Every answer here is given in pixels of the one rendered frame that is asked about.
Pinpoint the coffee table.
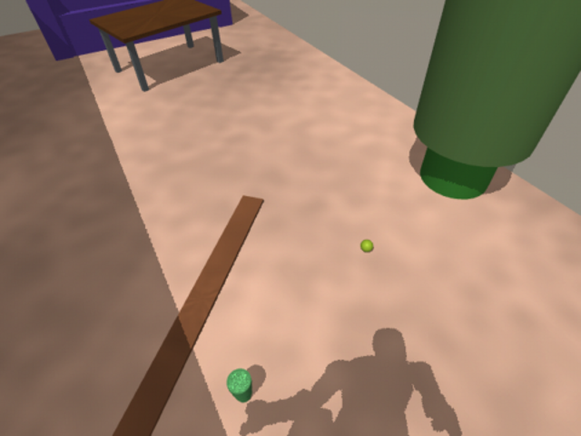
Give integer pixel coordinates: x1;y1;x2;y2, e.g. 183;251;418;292
89;0;223;92

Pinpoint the potted plant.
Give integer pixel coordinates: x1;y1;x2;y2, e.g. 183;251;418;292
413;0;581;199

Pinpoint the sofa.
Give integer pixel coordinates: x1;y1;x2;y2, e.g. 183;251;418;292
25;0;232;61

